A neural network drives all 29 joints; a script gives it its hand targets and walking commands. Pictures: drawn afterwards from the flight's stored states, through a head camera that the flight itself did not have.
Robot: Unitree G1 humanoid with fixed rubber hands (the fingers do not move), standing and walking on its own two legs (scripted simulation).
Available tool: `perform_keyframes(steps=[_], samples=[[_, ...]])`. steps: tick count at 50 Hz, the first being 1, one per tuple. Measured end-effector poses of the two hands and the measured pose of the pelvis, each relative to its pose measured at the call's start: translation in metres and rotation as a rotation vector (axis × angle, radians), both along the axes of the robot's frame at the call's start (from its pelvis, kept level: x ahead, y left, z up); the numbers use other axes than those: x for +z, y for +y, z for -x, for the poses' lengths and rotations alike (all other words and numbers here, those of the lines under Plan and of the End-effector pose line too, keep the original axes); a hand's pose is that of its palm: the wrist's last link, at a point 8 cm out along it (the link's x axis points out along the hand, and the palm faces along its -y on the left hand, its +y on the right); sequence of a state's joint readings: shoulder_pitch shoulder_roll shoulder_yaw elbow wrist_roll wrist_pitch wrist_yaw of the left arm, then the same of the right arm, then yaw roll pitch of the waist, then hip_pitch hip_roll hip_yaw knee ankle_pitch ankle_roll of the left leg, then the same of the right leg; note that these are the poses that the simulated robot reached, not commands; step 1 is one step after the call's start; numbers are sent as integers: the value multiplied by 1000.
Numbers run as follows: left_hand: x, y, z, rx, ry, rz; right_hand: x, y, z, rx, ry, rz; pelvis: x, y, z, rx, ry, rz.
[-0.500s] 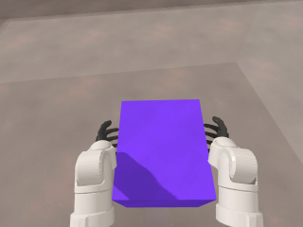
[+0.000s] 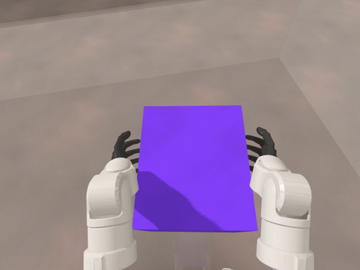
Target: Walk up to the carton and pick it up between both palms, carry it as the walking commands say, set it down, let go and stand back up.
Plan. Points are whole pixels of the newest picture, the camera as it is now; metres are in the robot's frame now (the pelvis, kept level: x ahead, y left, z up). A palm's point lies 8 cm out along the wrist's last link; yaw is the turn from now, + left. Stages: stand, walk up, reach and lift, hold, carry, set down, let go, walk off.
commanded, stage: carry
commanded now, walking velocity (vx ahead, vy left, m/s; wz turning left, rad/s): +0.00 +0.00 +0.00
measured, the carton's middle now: (192, 173) +0.33 -0.02 -0.01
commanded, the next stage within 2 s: none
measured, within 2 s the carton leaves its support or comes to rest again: neither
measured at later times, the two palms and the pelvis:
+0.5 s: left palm (128, 91) +0.57 +0.14 +0.03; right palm (230, 75) +0.59 -0.14 +0.04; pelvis +0.28 -0.02 -0.04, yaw +1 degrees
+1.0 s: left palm (138, 27) +0.98 +0.15 -0.03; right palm (207, 14) +1.03 -0.14 -0.03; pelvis +0.73 -0.04 -0.08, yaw +2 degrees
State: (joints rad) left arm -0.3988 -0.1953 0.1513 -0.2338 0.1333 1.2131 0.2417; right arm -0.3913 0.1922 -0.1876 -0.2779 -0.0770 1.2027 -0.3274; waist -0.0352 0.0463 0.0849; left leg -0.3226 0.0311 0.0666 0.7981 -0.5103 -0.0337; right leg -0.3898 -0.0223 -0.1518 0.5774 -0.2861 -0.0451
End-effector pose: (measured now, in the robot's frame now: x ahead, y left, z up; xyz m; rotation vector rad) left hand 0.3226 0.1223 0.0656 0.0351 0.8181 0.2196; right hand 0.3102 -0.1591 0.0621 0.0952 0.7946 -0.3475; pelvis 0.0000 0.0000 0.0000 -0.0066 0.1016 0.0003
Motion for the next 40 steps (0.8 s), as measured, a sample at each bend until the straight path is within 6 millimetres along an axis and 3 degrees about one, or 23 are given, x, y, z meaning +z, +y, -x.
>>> perform_keyframes(steps=[11,18,23,27,30,33,37,40], samples=[[-9,20,-85,70,10,19,5,20,-114,93,13,40,-6,-5,-109,-41,-5,-8],[-4,12,-164,67,-16,-30,-8,12,-187,108,-14,11,-22,-9,-190,-19,11,23],[-25,13,-220,82,-26,36,-14,13,-249,129,-23,58,-37,-16,-252,42,-5,-25],[-48,17,-266,59,5,35,-31,15,-300,144,7,58,-47,-13,-311,-37,-31,-34],[-51,9,-308,12,25,12,-44,8,-335,121,22,25,-50,-9,-357,-48,-24,-14],[-52,-3,-365,-34,4,-16,-55,-4,-376,69,-1,-1,-58,-8,-402,-47,-18,-9],[-63,-18,-446,-85,-25,-35,-75,-18,-442,25,-30,-15,-75,-13,-475,6,-31,46],[-74,-15,-496,-59,-3,19,-82,-18,-496,65,23,18,-76,-24,-530,59,-23,24]])
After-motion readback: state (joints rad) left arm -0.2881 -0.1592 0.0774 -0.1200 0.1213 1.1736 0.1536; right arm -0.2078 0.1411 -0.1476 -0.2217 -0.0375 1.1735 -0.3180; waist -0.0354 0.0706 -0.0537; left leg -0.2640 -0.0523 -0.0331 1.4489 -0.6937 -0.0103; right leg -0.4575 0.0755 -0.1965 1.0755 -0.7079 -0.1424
